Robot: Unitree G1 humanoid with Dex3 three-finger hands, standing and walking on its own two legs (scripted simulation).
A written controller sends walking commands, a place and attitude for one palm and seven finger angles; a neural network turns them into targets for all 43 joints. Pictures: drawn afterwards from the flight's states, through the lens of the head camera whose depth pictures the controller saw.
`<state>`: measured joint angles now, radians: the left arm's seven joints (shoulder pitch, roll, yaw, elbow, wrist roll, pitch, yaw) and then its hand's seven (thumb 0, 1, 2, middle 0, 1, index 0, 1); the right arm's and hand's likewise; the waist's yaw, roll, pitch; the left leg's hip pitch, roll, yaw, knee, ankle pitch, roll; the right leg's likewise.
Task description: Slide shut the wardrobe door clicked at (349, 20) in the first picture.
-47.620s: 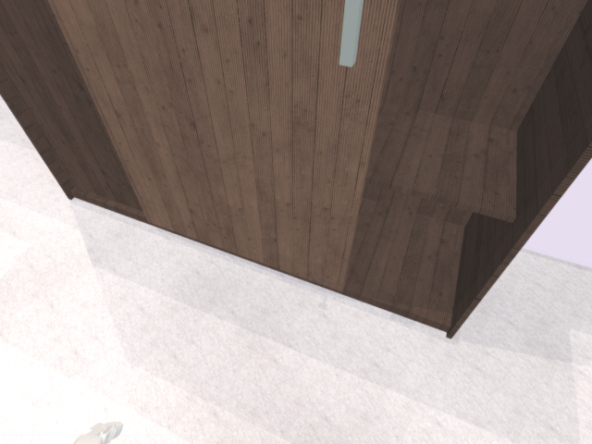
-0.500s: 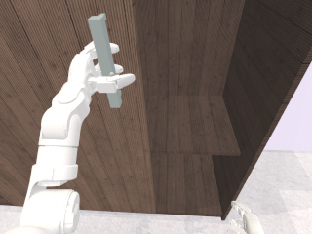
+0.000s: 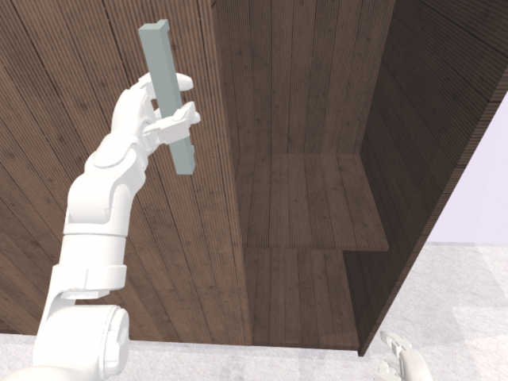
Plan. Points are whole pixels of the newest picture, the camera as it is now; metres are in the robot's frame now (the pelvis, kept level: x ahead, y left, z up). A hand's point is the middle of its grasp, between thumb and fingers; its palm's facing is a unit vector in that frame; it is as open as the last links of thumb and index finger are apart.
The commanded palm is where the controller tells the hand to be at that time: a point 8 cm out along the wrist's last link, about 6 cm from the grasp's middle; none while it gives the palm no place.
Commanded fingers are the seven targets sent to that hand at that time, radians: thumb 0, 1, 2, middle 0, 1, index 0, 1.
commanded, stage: grip the handle and tug to test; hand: left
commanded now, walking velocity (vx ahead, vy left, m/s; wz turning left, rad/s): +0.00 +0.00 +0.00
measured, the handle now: (175, 103) +0.43 +0.14 +0.27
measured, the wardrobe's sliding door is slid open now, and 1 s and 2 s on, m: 0.40 0.40 0.40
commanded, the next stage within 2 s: tug the door sideways, standing still in 0.52 s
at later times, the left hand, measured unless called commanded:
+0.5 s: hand (183, 123) +0.38 +0.11 +0.26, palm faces -0.01 -1.00 -0.03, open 6.1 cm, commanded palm +0.34 +0.17 +0.27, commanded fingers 0.00 0.90 0.90 -0.45 -1.40 -0.45 -1.40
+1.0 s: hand (185, 123) +0.38 +0.11 +0.26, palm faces +0.04 -1.00 -0.06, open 6.2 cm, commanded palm +0.36 +0.13 +0.27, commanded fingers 0.00 0.90 0.90 -0.45 -1.40 -0.45 -1.40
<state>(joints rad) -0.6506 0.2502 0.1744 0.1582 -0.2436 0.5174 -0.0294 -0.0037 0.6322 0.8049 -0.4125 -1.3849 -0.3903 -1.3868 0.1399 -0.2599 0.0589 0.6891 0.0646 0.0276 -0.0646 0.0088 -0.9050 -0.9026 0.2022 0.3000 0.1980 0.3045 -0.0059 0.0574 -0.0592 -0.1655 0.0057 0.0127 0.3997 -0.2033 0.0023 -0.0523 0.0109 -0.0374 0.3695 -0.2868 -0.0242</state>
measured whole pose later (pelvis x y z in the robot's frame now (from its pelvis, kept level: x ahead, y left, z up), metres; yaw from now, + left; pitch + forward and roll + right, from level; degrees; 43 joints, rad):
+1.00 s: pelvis +0.02 +0.00 +0.00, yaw +2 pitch -1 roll +1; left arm -0.59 0.16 0.10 -0.08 -0.18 0.62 0.05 -0.04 0.69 0.84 -0.41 -1.40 -0.26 -1.40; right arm 0.05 -0.25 0.06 0.64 0.06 0.06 -0.03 0.01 -0.91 -0.90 0.20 0.30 0.20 0.30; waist 0.05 0.06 -0.06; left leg -0.18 -0.02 -0.02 0.45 -0.26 0.01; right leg -0.05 -0.01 -0.06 0.43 -0.35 -0.02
